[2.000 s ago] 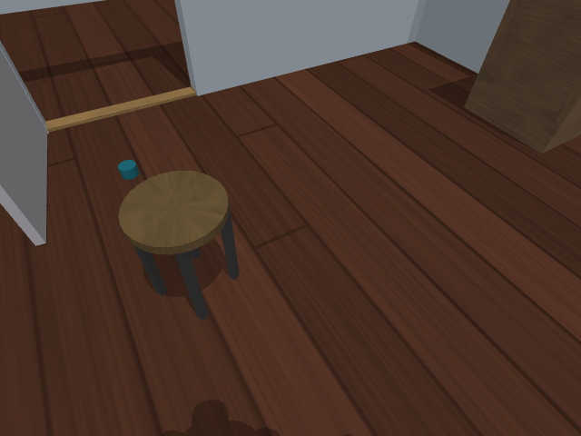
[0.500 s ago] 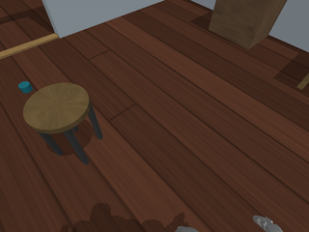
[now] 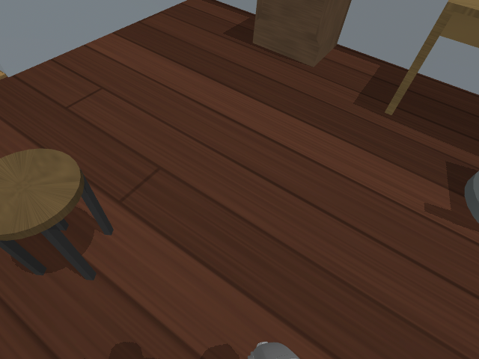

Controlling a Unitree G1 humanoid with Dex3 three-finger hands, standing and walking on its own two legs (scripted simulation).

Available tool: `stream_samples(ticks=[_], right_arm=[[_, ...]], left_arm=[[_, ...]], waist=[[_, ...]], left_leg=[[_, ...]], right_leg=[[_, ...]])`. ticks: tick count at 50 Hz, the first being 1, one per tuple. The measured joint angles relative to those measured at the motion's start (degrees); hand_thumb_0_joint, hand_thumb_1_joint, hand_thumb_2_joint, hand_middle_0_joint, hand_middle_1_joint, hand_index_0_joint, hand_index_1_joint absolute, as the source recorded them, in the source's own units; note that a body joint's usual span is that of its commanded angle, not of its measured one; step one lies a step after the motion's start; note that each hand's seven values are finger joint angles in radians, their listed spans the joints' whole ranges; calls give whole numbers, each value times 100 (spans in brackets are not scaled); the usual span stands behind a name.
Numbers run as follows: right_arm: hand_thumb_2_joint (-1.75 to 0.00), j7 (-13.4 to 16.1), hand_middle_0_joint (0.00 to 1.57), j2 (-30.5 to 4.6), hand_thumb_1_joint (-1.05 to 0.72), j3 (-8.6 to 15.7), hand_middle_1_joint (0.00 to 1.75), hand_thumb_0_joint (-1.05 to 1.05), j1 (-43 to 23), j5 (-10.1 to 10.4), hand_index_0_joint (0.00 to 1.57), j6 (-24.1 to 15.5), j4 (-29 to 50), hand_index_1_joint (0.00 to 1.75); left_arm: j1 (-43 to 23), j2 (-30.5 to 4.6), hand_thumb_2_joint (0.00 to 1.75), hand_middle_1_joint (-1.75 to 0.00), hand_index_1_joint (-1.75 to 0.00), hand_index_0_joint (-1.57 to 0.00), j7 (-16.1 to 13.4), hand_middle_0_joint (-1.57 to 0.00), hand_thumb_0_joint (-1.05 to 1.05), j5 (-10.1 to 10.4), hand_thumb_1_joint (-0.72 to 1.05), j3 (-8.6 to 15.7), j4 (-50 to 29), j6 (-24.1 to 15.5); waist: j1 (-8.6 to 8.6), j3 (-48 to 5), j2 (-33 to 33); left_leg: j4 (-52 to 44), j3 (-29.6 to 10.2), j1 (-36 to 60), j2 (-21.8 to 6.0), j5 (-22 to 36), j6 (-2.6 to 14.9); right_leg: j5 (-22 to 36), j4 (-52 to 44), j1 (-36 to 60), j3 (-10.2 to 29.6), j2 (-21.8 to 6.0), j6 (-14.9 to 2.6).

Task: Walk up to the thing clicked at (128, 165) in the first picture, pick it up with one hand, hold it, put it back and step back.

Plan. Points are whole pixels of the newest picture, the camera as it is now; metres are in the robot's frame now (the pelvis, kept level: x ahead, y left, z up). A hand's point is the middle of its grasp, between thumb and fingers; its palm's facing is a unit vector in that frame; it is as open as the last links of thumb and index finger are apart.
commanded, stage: walk up
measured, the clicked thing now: out of the picture +1.09 +1.31 -0.72
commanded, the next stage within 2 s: stand in 0.82 s
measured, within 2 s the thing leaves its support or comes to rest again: neither
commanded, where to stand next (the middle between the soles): +0.08 +0.00 m, yaw -7 degrees
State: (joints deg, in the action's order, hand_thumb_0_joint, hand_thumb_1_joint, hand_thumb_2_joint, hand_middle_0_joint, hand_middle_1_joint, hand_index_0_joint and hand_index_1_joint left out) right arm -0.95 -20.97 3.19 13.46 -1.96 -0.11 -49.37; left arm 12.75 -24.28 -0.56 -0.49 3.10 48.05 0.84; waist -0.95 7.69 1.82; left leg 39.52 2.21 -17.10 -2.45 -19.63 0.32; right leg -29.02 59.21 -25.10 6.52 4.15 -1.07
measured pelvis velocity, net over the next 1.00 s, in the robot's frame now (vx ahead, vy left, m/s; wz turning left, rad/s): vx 0.02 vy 0.00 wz -0.12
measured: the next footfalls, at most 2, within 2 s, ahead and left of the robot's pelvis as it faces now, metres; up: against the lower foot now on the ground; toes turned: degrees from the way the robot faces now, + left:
right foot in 0.14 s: +0.05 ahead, -0.13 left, +0.00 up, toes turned -1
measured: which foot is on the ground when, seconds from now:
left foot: down 0.00-1.00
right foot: up 0.00-0.12, down 0.14-1.00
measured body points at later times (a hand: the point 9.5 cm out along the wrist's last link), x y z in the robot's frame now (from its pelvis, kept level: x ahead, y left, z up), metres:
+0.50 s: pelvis +0.00 -0.01 +0.01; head +0.00 -0.01 +0.46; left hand +0.13 +0.28 -0.11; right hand +0.04 -0.32 -0.12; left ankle +0.03 +0.13 -0.72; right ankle +0.01 -0.13 -0.72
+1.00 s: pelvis +0.02 +0.00 +0.03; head +0.03 -0.01 +0.48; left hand +0.15 +0.28 -0.10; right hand +0.06 -0.32 -0.11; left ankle +0.03 +0.13 -0.72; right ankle +0.01 -0.13 -0.72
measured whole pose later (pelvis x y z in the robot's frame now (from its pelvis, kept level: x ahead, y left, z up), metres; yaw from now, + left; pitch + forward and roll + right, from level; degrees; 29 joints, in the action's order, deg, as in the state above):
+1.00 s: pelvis +0.02 +0.00 +0.03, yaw -7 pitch -2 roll +0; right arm -0.6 -20.9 0.5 5.6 -0.6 -0.8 -64.0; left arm 3.7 -19.8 0.6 0.0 0.2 64.5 -1.1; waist -0.9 3.8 -0.4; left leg 20.5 2.2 -6.9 -2.0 -11.3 -1.3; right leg -11.1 21.7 -8.2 5.5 1.0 0.7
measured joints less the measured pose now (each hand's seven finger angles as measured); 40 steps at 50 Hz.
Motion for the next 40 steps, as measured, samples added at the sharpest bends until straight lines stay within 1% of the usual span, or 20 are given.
stream_samples(ticks=[2,4,5,6,7,8,9,11,12,13,15,16,17,18,19,23,26,34,40], right_arm=[[-90,-5,21,-29,-90,-16,30,1,54,-14,21,-38,17,30],[-90,-13,21,-104,-90,-15,30,1,98,-32,21,-50,67,30],[-90,-15,21,-149,-90,-15,30,1,115,-30,21,-44,92,30],[-90,-16,21,-195,-90,-18,30,1,127,-20,21,-27,114,30],[-90,-14,21,-241,-90,-21,30,1,133,-1,21,0,130,30],[-90,-2,21,-294,-90,-15,30,1,110,25,21,34,124,30],[-90,15,21,-317,-90,-7,30,1,76,53,21,80,96,30],[-90,56,21,-298,-90,-26,30,1,-8,83,21,164,18,30],[-90,67,20,-293,-90,-36,30,1,-47,99,21,173,-14,30],[-90,73,20,-292,-90,-46,30,1,-77,115,21,164,-40,30],[-90,75,20,-277,-90,-68,30,1,-117,135,21,103,-92,30],[-90,70,20,-266,-90,-81,30,1,-123,136,21,62,-118,30],[-90,66,20,-248,-90,-88,30,1,-127,129,21,19,-148,30],[-90,69,20,-199,-90,-90,30,1,-144,108,21,-18,-198,30],[-90,68,20,-144,-90,-107,30,1,-155,89,21,-44,-251,30],[-90,-3,20,-5,-90,-231,30,1,-176,80,21,-51,-472,30],[-90,-21,21,55,-90,-282,30,1,-245,94,21,-34,-614,30],[-90,-12,21,-24,-90,-271,30,1,-477,133,21,-94,-935,30],[-90,8,20,-54,-90,-248,30,1,-639,143,21,-94,-1136,30]], left_arm=[[-13,-16,90,-30,-30,-21,60,-20,1,2,91,31,32,-36],[-11,-7,90,-30,-30,-21,106,-20,1,-14,91,42,53,-67],[-7,0,90,-30,-30,-21,116,-20,1,-24,91,41,62,-88],[0,5,90,-30,-30,-21,118,-20,1,-35,91,42,71,-114],[9,11,90,-30,-30,-21,109,-20,1,-49,91,44,86,-150],[-13,56,90,-30,-30,-21,86,-20,1,-71,91,53,124,-187],[-20,104,90,-30,-30,-21,66,-20,1,-98,91,47,153,-217],[23,156,90,-30,-30,-21,64,-20,1,-109,91,-12,176,-261],[36,194,90,-30,-30,-21,65,-20,1,-94,91,-46,197,-274],[40,237,90,-30,-30,-21,64,-20,1,-84,91,-81,216,-279],[26,303,90,-30,-30,-21,69,-20,1,-78,90,-141,244,-278],[7,324,90,-30,-30,-21,76,-20,1,-67,90,-164,255,-267],[-22,336,90,-30,-30,-21,84,-20,1,-50,90,-184,269,-248],[-72,336,90,-30,-30,-21,84,-20,1,-25,90,-192,300,-220],[-122,341,90,-30,-30,-21,81,-20,1,7,90,-192,346,-189],[-254,372,90,-30,-30,-21,87,-20,1,37,90,-196,577,-180],[-296,375,90,-30,-30,-21,128,-20,1,34,90,-211,742,-208],[-467,457,90,-30,-30,-21,147,-20,1,45,90,-263,1158,-202],[-614,457,90,-30,-30,-21,125,-20,1,70,90,-264,1372,-192]], waist=[[-18,-24,-27],[-43,-35,-103],[-49,-43,-147],[-50,-54,-188],[-43,-67,-229],[-49,-28,-348],[-64,-4,-436],[-7,-42,-412],[11,-59,-404],[18,-75,-411],[25,-113,-406],[28,-135,-396],[25,-155,-377],[34,-150,-302],[54,-165,-226],[81,-289,-218],[75,-382,-191],[64,-386,-264],[68,-353,-268]], left_leg=[[-125,47,48,-81,58,-13],[-137,83,53,-170,59,-38],[-92,102,32,-217,32,-59],[-7,118,-2,-264,-16,-87],[124,133,-56,-313,-88,-123],[295,93,-103,-414,-174,-135],[454,-21,-151,-430,-260,-97],[822,-201,-244,-231,-889,-17],[943,-258,-267,-148,-1077,13],[968,-286,-272,-101,-1120,41],[697,-270,-187,-57,-932,82],[405,-251,-86,-43,-734,97],[56,-232,37,-21,-317,72],[-112,-183,110,26,79,-20],[-175,-121,158,63,147,-91],[-278,-105,279,-48,102,-170],[-500,-79,370,-62,195,-179],[-1159,33,641,-32,513,-187],[-1469,101,811,-30,635,-183]], right_leg=[[-7,-251,114,-183,-95,6],[-54,-817,350,-369,-192,19],[18,-1171,500,-446,-219,9],[214,-1596,681,-516,-231,-11],[586,-2065,874,-568,-222,-37],[1025,-2235,951,-615,-137,-26],[1076,-2202,958,-644,-74,-19],[993,-2062,887,-528,-81,-47],[982,-2051,882,-472,-97,-52],[989,-2065,886,-433,-111,-40],[1002,-2071,876,-368,-147,-4],[992,-2041,856,-344,-163,16],[964,-1979,825,-322,-184,40],[932,-1907,807,-271,-234,68],[926,-1883,803,-208,-273,91],[1078,-2192,992,-200,-181,81],[1186,-2406,1068,-176,-172,63],[1472,-2969,1265,-70,-213,101],[1608,-3270,1407,-5,-222,125]])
